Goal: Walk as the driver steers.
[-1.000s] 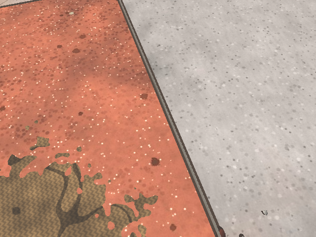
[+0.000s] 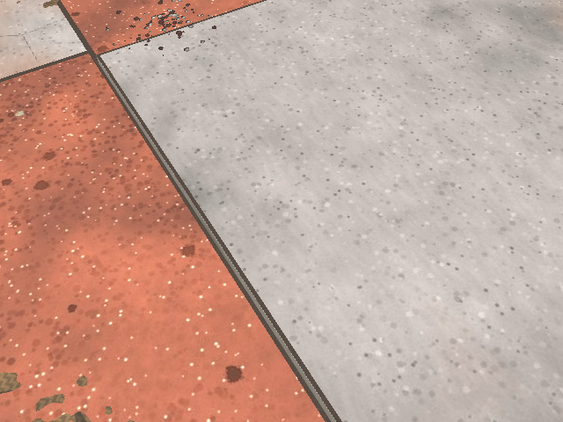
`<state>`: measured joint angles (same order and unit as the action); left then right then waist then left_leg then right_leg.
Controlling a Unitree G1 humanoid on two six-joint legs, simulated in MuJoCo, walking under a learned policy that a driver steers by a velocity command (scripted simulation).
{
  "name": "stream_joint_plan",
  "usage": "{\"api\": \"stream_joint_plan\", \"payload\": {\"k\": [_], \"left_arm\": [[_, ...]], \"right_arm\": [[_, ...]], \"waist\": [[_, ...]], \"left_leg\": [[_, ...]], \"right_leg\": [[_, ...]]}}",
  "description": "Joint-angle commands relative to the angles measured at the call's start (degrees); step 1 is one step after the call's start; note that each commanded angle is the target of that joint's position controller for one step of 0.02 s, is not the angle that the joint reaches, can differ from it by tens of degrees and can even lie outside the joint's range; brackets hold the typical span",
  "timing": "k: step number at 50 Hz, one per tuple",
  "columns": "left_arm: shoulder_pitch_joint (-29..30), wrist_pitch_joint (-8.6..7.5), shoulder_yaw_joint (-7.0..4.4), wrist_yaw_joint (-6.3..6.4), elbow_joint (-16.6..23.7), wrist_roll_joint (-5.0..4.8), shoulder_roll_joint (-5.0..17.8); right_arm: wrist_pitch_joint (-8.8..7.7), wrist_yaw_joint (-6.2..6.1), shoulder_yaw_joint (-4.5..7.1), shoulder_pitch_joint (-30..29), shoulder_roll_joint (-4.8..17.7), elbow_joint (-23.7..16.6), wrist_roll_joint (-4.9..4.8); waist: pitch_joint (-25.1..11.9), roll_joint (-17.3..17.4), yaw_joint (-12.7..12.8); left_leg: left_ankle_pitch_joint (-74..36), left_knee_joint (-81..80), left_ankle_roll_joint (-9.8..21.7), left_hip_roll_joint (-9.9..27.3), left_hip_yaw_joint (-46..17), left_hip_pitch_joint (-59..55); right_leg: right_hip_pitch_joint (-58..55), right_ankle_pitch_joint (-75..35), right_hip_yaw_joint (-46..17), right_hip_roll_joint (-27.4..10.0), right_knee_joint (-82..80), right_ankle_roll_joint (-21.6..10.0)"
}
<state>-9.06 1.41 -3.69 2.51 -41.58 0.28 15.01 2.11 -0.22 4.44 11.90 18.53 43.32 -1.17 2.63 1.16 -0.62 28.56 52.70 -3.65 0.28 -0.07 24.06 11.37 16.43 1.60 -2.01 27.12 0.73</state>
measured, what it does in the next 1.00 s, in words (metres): steps on the spot: left foot, then right foot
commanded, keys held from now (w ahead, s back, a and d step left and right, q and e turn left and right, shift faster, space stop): q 0.48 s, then no key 0.04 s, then e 0.48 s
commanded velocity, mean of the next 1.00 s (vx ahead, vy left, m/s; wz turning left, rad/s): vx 0.00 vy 0.00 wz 0.20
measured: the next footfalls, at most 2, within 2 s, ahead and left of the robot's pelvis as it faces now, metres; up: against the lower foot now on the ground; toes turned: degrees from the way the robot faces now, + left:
left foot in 0.12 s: +0.03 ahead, +0.13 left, +0.00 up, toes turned +9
right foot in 0.62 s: +0.09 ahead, -0.09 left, +0.00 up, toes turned +24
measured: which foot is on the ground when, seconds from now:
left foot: up 0.00-0.10, down 0.12-1.00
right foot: down 0.00-0.12, up 0.14-0.60, down 0.62-0.96, up 0.98-1.00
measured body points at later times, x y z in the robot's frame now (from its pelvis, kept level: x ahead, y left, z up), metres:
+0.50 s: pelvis -0.01 +0.04 +0.00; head +0.02 +0.07 +0.45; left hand +0.06 +0.36 -0.11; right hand +0.21 -0.20 -0.08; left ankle -0.01 +0.12 -0.74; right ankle +0.05 -0.12 -0.70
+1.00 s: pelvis +0.01 +0.02 +0.00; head +0.04 +0.02 +0.44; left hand +0.11 +0.33 -0.10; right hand +0.19 -0.25 -0.10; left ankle -0.01 +0.13 -0.74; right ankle +0.05 -0.10 -0.73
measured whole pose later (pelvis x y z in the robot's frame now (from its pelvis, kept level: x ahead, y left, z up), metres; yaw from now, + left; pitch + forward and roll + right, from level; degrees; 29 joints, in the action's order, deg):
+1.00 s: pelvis +0.01 +0.02 +0.00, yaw +10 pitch +0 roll +2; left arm -8.6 1.3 -3.4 1.2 -41.1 -1.4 18.9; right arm 0.2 -1.5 4.5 11.6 17.6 40.3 1.0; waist 3.2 -2.2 -0.2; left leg 15.6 29.2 1.5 -3.0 -0.3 13.6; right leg 18.3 19.5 -11.1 4.0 37.2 0.1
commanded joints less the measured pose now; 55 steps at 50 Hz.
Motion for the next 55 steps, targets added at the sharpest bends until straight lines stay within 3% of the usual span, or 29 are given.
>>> {"api": "stream_joint_plan", "payload": {"k": [1,3,5,6,7,8,9,11,12,19,23,26,29,30,31,32,33,34,36,38,43,46,48,49,50,51,52,53,55], "left_arm": [[2.6,-0.21,-3.02,0.42,3.0,-0.29,10.5],[2.3,0.11,-3.34,0.34,2.4,-0.84,11.5],[2.8,-0.05,-3.21,0.23,1.8,-1.91,11.3],[-0.8,-0.44,-2.84,-0.15,0.3,-1.56,9.5],[-1.1,-0.68,-1.47,-0.58,2.6,1.96,5.4],[5.4,-1.02,-1.69,-0.17,4.6,1.28,6.8],[6.3,-0.85,-2.30,0.08,4.4,-0.12,8.8],[4.8,-0.41,-2.94,0.81,2.8,-0.33,9.7],[4.0,-0.28,-3.19,1.06,2.4,-0.08,10.1],[4.3,-1.19,-2.44,0.22,2.3,-0.43,7.4],[4.5,-1.96,-2.41,-0.52,2.4,-0.69,7.7],[3.1,-2.77,-2.45,-1.20,2.0,-0.98,8.3],[0.0,-3.41,-1.83,-2.20,0.9,-0.78,7.2],[-0.8,-3.69,-1.21,-2.62,0.5,-0.16,5.9],[-0.1,-3.85,-0.80,-2.75,0.8,1.10,6.6],[2.7,-3.79,-0.80,-2.58,1.9,1.61,9.7],[5.8,-3.82,0.13,-2.72,1.7,2.19,7.7],[6.7,-3.93,0.24,-3.01,2.1,1.34,6.9],[3.3,-4.10,-0.17,-2.94,0.9,0.28,9.7],[3.1,-4.05,-0.61,-2.42,0.9,-0.38,11.9],[1.4,-2.32,-1.35,-1.21,2.3,-1.43,12.2],[2.0,-1.09,-1.64,-0.91,4.0,-1.74,11.7],[1.8,-0.67,-1.47,-1.02,5.0,-1.95,10.6],[1.0,-0.47,-1.27,-1.17,5.1,-1.91,9.7],[0.4,-0.34,-1.46,-1.42,5.3,-1.67,9.7],[0.3,-0.19,-2.48,-1.62,5.3,-1.53,12.1],[-0.4,0.22,-3.02,-1.84,4.9,-1.77,12.5],[-1.0,0.79,-2.62,-1.99,4.6,-1.98,10.8],[1.4,1.13,-1.44,-2.38,5.5,-1.82,8.1]], "right_arm": [[-0.22,0.78,0.30,-3.0,2.6,-6.0,-0.26],[0.00,1.63,0.70,-1.9,3.7,-6.6,-0.41],[0.21,1.84,1.34,2.2,4.3,-5.6,0.06],[0.20,1.16,2.15,3.2,6.5,-5.7,0.58],[0.05,0.00,4.06,4.4,15.1,-7.3,0.73],[-1.18,0.86,3.27,6.1,14.5,-8.3,2.92],[-2.41,1.27,2.85,4.7,13.0,-8.3,3.26],[-3.05,0.50,2.12,-0.7,9.9,-8.5,1.05],[-2.79,-0.02,1.71,-2.2,9.2,-8.8,0.43],[-1.53,-1.71,1.88,-1.1,9.5,-9.9,0.59],[-0.79,-1.50,2.26,-2.0,10.2,-10.5,0.78],[-0.33,-1.13,2.10,-3.1,9.8,-10.9,0.87],[0.03,-1.10,0.59,-4.6,6.7,-10.5,0.86],[-0.01,-1.11,-0.41,-4.2,4.5,-9.8,0.89],[-0.44,-0.98,-1.37,-0.7,1.8,-8.2,1.88],[-0.96,-0.75,-1.50,4.4,1.5,-7.2,3.49],[-1.12,-0.89,-1.06,3.0,2.9,-7.3,3.56],[-1.31,-1.10,-0.73,0.8,4.6,-6.7,3.85],[-1.18,-1.43,-0.20,-3.7,5.3,-6.8,3.15],[-1.33,-1.66,-0.13,-3.3,5.0,-6.9,2.70],[-2.61,-1.79,0.55,-2.3,4.0,-6.5,2.00],[-2.83,-1.37,1.30,-1.1,4.4,-6.4,1.70],[-2.57,-1.30,2.04,0.3,6.1,-6.4,1.96],[-2.48,-1.32,2.40,1.3,7.4,-6.3,2.34],[-2.64,-1.60,2.34,0.6,7.7,-6.9,2.51],[-2.89,-1.94,1.75,0.1,6.7,-7.7,2.60],[-3.05,-2.27,1.39,-1.8,6.1,-8.2,2.29],[-3.06,-2.33,1.45,-4.0,6.3,-8.3,1.66],[-2.60,-2.41,1.99,-2.9,8.1,-7.5,1.46]], "waist": [[-4.9,-11.2,1.6],[-6.0,-11.2,1.3],[-6.5,-9.1,-1.0],[-6.5,-2.6,-0.7],[-6.8,17.2,0.8],[-10.1,13.7,-3.7],[-8.5,7.5,-3.3],[-5.4,3.4,-0.6],[-5.1,4.4,0.3],[-6.2,6.1,-0.5],[-5.1,7.2,-0.9],[-6.5,7.8,-1.0],[-8.5,7.1,0.3],[-8.4,5.9,1.3],[-8.6,2.0,-0.3],[-8.1,-7.8,-5.2],[-5.0,-11.1,-5.9],[-3.3,-9.5,-4.3],[-2.0,-9.0,-1.3],[-0.7,-9.8,-1.5],[-3.8,-7.3,0.0],[-5.1,-3.6,0.1],[-5.1,2.5,0.2],[-4.8,7.0,0.0],[-5.3,12.0,-0.1],[-5.2,9.0,-0.3],[-4.6,4.3,0.9],[-3.2,2.5,1.8],[-2.9,3.9,-0.4]], "left_leg": [[-3.1,-5.4,-0.3,1.9,1.2,1.2],[-6.5,-11.8,0.8,1.1,3.0,-2.5],[-16.3,-23.1,3.4,-1.2,5.1,-10.4],[-26.9,-28.7,5.7,-0.1,0.1,-16.5],[-53.0,-30.2,13.6,16.1,-22.8,-26.0],[-55.2,-32.2,24.2,22.6,-32.0,-22.9],[-48.8,-33.2,23.9,20.5,-28.5,-21.5],[-37.0,-33.3,17.9,14.7,-21.9,-19.5],[-35.6,-33.7,16.6,13.0,-20.3,-17.7],[-27.6,-34.2,16.5,9.7,-21.3,-18.2],[-21.9,-34.1,16.8,8.8,-25.2,-14.3],[-25.7,-32.3,16.6,8.9,-27.2,-14.6],[-30.9,-28.8,14.8,8.3,-25.4,-14.6],[-28.9,-28.2,12.6,6.7,-23.8,-12.7],[-22.1,-26.5,9.3,4.0,-20.6,-10.9],[-9.0,-21.8,6.2,-1.7,-13.9,-9.8],[-7.6,-25.1,3.7,-1.8,-10.7,-12.6],[-11.8,-26.9,2.7,-1.1,-10.1,-15.0],[-15.7,-26.4,3.2,-1.6,-9.0,-16.1],[-15.9,-25.8,3.5,-1.7,-7.7,-14.2],[-17.2,-23.8,3.2,-2.2,-4.8,-12.1],[-20.0,-25.1,4.8,-0.6,-5.4,-14.9],[-23.4,-29.3,8.7,4.9,-10.7,-18.6],[-28.5,-32.2,12.9,11.5,-16.8,-21.0],[-36.2,-34.1,18.6,19.7,-23.1,-21.4],[-42.0,-34.4,21.9,23.7,-24.6,-19.9],[-42.2,-33.8,21.1,22.6,-21.0,-18.3],[-39.6,-33.7,18.6,19.5,-15.8,-17.5],[-33.5,-35.3,16.8,15.8,-9.8,-18.9]], "right_leg": [[-6.2,-33.1,-7.3,-14.2,-4.9,-12.1],[-6.6,-32.0,-6.5,-14.8,-3.0,-11.4],[-3.0,-25.5,-3.6,-13.4,2.2,-8.1],[2.2,-15.3,0.6,-10.0,9.7,-3.8],[19.1,15.2,5.7,-1.8,27.8,3.2],[23.9,25.7,-3.5,3.1,38.8,3.8],[24.9,22.8,-6.3,1.7,43.3,3.1],[25.6,13.2,-7.1,-0.3,40.5,2.4],[23.7,9.9,-7.3,-0.3,38.8,2.8],[19.6,3.5,-7.5,2.5,23.8,5.1],[15.0,4.2,-8.0,3.6,16.6,5.0],[11.3,4.6,-7.5,3.6,12.4,4.2],[3.7,-1.7,-5.5,2.2,2.3,2.6],[-1.7,-9.7,-5.8,1.3,-6.1,1.5],[-5.9,-16.5,-10.9,-3.2,-8.9,-0.2],[-5.6,-26.4,-18.6,-9.7,-8.2,-4.1],[3.0,-18.4,-21.5,-11.6,-9.5,-9.4],[4.7,-9.1,-20.0,-8.3,-10.3,-8.4],[6.2,-2.6,-18.5,-5.2,-10.4,-5.3],[5.7,-3.7,-20.2,-5.3,-9.8,-5.4],[2.3,-13.4,-23.9,-4.5,-4.7,-7.9],[5.2,-13.8,-23.0,-1.7,-0.7,-6.9],[10.9,-8.2,-17.6,2.5,6.3,-3.8],[15.3,-1.8,-13.0,5.5,12.6,-1.6],[18.5,14.3,-8.7,6.0,23.4,0.1],[20.7,20.6,-8.2,3.8,35.8,1.6],[20.7,19.0,-8.6,2.2,40.5,2.3],[20.9,15.8,-8.0,0.8,38.3,2.9],[21.3,9.9,-4.4,-0.5,32.5,3.9]]}}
